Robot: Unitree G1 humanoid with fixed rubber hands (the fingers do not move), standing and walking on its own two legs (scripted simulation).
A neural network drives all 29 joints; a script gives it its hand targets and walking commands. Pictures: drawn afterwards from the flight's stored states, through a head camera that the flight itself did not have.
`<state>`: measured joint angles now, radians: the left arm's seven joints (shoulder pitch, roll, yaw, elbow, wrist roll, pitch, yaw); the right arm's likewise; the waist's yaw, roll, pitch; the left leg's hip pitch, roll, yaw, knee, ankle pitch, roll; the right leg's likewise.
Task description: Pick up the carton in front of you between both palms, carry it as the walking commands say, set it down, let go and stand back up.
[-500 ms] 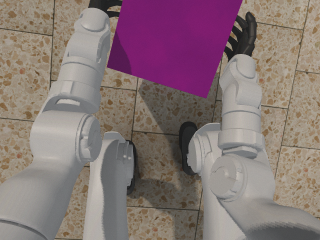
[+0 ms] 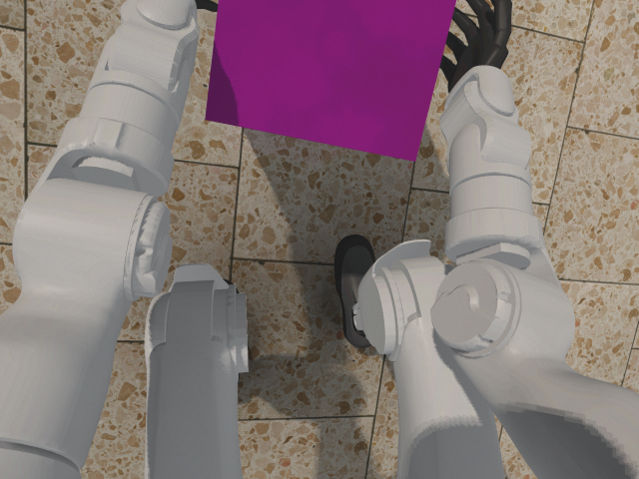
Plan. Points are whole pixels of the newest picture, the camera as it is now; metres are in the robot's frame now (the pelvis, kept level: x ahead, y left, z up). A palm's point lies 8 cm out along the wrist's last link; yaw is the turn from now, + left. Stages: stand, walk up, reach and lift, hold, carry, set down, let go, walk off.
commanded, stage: set down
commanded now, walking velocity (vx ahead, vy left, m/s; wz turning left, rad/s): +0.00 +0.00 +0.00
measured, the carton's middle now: (323, 56) +0.54 -0.04 -0.25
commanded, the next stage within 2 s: none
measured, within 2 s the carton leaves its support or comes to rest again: rests again in 0.50 s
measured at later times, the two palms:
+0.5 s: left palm out of the picture +0.57 +0.10 -0.18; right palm (481, 67) +0.51 -0.20 -0.16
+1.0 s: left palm (172, 24) +0.55 +0.13 -0.23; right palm (475, 95) +0.49 -0.21 -0.19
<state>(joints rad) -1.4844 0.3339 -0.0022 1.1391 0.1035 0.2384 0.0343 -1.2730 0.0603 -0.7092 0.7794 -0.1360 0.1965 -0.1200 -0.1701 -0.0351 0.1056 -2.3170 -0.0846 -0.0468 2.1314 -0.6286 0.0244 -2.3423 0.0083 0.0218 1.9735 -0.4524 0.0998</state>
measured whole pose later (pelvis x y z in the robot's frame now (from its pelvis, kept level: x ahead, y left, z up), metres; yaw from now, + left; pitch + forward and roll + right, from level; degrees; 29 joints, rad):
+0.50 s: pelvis +0.00 +0.00 -0.02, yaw -1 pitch +45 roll -6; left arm -1.53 0.28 0.14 1.13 0.23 0.21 -0.05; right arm -1.34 -0.08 -0.71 0.93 -0.15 0.20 -0.08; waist -0.14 -0.07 0.17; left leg -2.32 -0.05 -0.03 2.19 -0.65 0.03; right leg -2.36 0.05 0.03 2.03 -0.45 0.11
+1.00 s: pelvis +0.00 -0.01 -0.02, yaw -2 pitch +42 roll -6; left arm -1.48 0.42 -0.02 1.18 0.08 0.10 0.00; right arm -1.34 -0.14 -0.53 1.13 0.07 0.04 -0.12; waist -0.15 -0.11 0.25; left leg -2.28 -0.05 -0.06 2.22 -0.67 0.01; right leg -2.33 0.05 0.01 2.04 -0.46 0.10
